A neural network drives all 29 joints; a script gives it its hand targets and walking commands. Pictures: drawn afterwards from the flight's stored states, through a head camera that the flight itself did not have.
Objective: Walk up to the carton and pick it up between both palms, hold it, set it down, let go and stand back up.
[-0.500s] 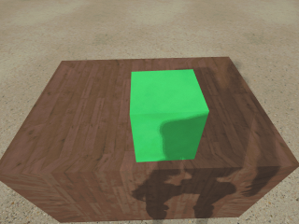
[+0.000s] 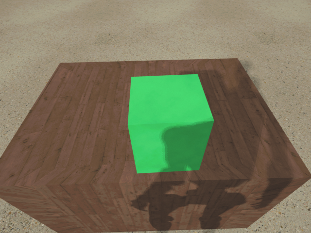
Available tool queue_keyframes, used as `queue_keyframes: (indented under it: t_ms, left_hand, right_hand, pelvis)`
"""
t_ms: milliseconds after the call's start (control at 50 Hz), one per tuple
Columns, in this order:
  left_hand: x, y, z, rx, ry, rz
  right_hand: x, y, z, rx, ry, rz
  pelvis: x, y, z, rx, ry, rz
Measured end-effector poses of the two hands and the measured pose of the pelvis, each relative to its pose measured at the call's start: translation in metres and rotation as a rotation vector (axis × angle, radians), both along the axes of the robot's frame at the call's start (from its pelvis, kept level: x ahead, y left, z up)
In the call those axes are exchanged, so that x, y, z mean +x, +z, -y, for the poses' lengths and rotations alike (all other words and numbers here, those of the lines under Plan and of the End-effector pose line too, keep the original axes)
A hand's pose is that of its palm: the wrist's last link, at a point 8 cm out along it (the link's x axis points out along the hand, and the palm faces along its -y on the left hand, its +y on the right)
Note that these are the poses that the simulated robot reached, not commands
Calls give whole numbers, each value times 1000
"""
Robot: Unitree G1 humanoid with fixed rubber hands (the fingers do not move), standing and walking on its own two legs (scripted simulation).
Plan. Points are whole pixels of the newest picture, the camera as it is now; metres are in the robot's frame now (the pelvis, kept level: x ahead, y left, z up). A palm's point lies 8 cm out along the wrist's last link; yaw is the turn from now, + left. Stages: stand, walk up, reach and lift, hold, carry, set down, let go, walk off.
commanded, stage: stand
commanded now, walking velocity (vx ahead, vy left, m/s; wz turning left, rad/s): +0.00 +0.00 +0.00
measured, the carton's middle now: (166, 125) +0.45 -0.01 +0.01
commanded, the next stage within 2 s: none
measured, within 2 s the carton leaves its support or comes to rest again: neither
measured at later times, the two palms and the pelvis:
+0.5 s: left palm out of the picture +0.07 +0.24 -0.13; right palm out of the picture +0.07 -0.25 -0.13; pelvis +0.04 -0.01 +0.01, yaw +1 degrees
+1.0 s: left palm out of the picture +0.06 +0.23 -0.13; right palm out of the picture +0.07 -0.25 -0.13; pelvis +0.05 -0.01 +0.01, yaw +1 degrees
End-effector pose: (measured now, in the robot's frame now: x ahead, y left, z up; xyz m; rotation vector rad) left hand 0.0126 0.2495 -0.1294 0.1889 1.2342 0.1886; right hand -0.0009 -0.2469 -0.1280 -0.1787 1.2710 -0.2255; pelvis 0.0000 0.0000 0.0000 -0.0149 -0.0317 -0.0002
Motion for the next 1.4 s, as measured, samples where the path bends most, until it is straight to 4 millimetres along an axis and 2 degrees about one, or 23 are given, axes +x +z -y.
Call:
queue_keyframes:
  t_ms: [340, 540, 740, 1100, 1400]
  left_hand:
    - [43, 3, 12, -9, -10, 10]
    - [57, 4, 14, -6, -3, 6]
    - [56, 3, 15, -7, 9, -17]
    - [41, 1, 18, -17, 32, -71]
    - [44, 1, 17, -16, 40, -73]
  right_hand:
    - [50, 2, -2, 12, 40, 17]
    - [69, 2, -1, 11, 54, 18]
    - [75, 2, -1, 10, 58, 2]
    - [69, 0, -2, 14, 46, -36]
    - [76, -1, -7, 19, 52, -31]
  pelvis:
    - [31, 5, 6, 3, 8, -2]
    - [43, 6, 7, 6, 13, -1]
    - [49, 7, 8, 8, 19, 0]
    - [52, 8, 7, 11, 24, -2]
    - [56, 8, 5, 12, 30, -3]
